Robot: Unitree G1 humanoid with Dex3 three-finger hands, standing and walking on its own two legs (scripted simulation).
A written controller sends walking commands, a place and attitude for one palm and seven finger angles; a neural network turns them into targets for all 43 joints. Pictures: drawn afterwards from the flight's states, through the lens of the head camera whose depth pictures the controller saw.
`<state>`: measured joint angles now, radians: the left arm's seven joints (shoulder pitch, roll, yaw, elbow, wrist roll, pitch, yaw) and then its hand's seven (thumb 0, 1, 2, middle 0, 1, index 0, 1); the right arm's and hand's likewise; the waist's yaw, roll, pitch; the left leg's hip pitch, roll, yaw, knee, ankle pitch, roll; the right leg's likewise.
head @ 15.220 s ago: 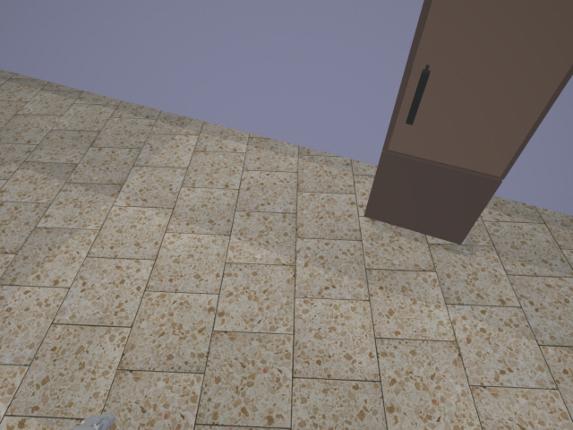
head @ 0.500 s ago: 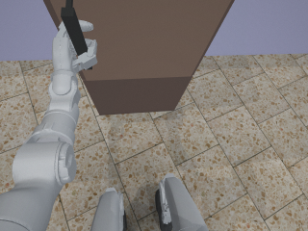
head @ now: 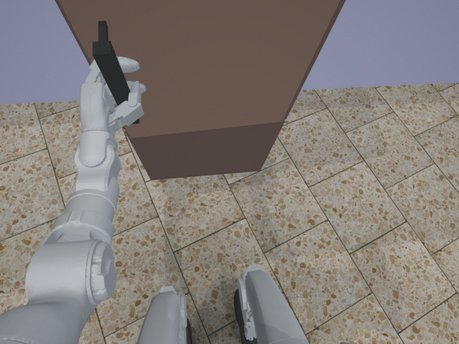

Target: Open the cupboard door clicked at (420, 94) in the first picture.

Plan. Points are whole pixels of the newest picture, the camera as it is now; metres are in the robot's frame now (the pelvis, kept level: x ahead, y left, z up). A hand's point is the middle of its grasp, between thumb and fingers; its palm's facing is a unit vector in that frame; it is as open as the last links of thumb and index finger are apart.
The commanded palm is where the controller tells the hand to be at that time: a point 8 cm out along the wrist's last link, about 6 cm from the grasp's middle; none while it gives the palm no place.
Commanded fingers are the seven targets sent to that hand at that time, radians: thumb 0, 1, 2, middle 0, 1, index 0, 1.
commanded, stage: pull the door open along its arc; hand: left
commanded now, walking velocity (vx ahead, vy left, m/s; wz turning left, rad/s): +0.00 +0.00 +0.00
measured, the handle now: (119, 79) +0.56 +0.13 +0.03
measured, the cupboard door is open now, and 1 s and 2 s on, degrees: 3 40 34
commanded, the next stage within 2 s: open thumb and fingers to let go in 0.90 s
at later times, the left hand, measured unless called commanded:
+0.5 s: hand (176, 171) +0.38 +0.05 +0.03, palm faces +0.36 -0.93 +0.00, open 6.0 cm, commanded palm +0.31 +0.08 +0.03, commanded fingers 0.00 0.90 0.90 -0.40 -1.35 -0.40 -1.35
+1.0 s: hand (219, 219) +0.30 -0.01 +0.03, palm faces +0.23 -0.97 -0.10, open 6.3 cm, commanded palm +0.26 +0.04 +0.03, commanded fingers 0.00 0.83 0.87 -0.40 -1.34 -0.40 -1.34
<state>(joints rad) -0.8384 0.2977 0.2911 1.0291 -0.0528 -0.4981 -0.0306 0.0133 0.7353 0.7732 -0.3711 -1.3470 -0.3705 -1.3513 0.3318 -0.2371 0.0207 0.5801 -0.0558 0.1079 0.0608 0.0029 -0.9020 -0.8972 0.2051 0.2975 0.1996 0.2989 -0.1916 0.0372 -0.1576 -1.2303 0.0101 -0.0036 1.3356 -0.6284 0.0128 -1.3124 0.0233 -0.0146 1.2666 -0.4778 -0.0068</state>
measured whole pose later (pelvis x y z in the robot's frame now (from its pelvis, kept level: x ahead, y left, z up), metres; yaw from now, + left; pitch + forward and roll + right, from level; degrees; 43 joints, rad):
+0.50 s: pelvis +0.01 -0.01 +0.02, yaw +2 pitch +25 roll +0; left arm -0.28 -0.14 -0.08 0.56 0.16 -0.47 0.63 0.02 0.70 0.76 -0.33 -1.32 -0.35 -1.33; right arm 0.17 -0.16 -0.02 0.57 -0.12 0.02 0.07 0.01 -0.90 -0.90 0.20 0.30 0.20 0.30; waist -0.05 0.01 -0.20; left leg -1.08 0.00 -0.02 1.27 -0.62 -0.01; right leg -1.17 0.01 -0.03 1.23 -0.50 -0.03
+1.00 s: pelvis +0.02 -0.06 +0.02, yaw +5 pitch +22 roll +2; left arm 0.08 -0.08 -0.33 0.26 0.15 -0.34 0.57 0.02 0.64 0.72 -0.29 -1.25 -0.36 -1.34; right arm 0.13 -0.16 0.01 0.57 -0.09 -0.11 0.05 0.01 -0.90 -0.90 0.20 0.30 0.20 0.30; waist -0.05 0.03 -0.22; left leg -0.99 -0.01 -0.07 1.21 -0.60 -0.07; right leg -1.09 0.00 -0.08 1.23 -0.53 -0.09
